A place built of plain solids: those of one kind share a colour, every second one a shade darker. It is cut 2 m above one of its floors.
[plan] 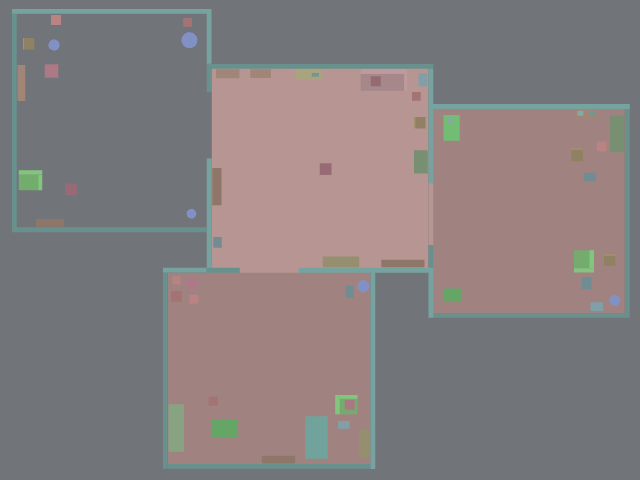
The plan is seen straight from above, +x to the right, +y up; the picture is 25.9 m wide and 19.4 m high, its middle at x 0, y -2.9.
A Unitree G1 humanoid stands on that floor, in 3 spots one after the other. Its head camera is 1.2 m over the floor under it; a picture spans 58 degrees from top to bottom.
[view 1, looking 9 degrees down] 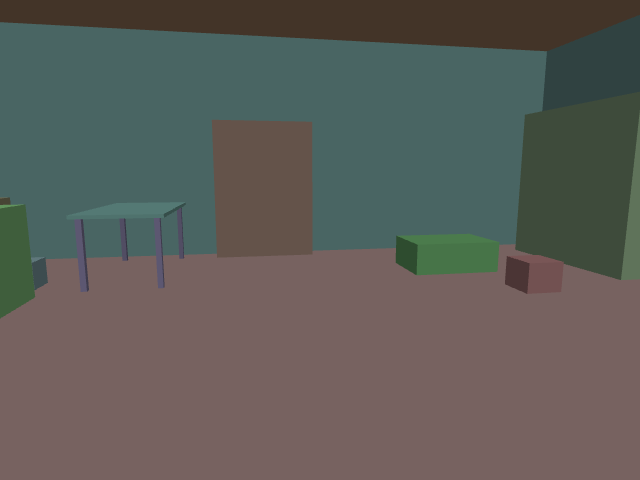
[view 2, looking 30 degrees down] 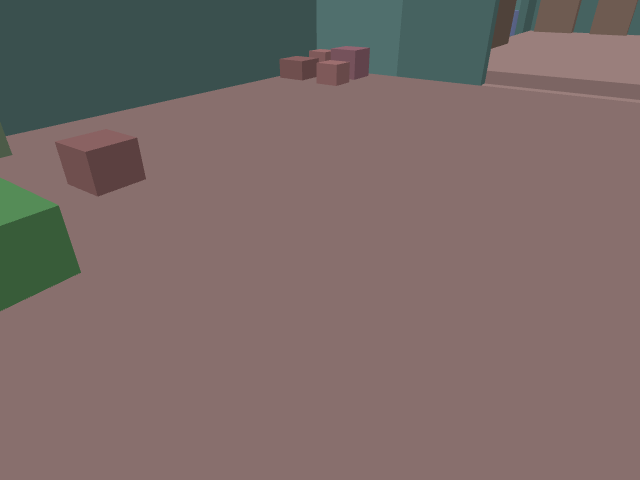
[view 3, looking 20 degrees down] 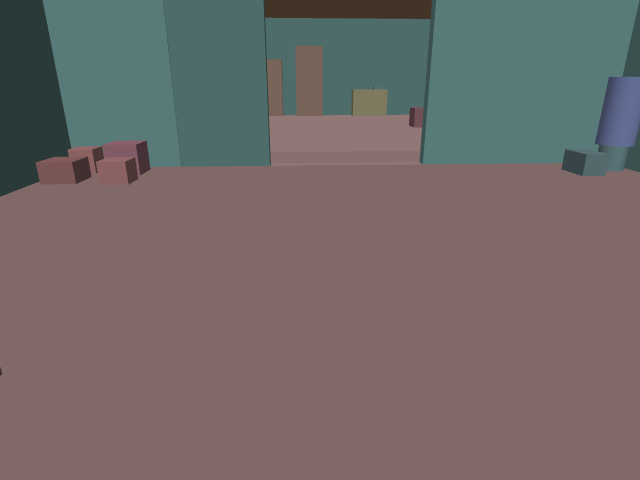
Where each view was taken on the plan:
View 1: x -1.39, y -5.50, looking -100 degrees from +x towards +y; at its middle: wall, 6.64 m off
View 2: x -1.39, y -10.92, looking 125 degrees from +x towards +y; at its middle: floor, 2.40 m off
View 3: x -2.82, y -10.87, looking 87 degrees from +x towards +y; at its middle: floor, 3.51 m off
